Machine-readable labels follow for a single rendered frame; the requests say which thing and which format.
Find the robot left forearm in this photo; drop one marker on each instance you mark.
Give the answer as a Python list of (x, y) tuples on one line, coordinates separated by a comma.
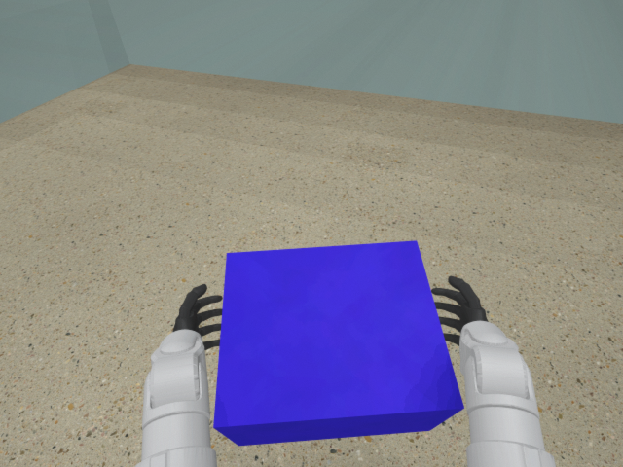
[(176, 411)]

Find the carton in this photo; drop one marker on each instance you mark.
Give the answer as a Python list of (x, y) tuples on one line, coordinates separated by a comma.
[(331, 342)]

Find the robot right forearm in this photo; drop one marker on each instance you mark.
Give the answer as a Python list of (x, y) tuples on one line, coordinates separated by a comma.
[(500, 401)]

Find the right robot hand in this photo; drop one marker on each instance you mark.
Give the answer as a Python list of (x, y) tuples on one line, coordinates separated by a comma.
[(468, 310)]

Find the left robot hand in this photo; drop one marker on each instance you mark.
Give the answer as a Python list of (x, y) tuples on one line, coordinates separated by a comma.
[(188, 319)]

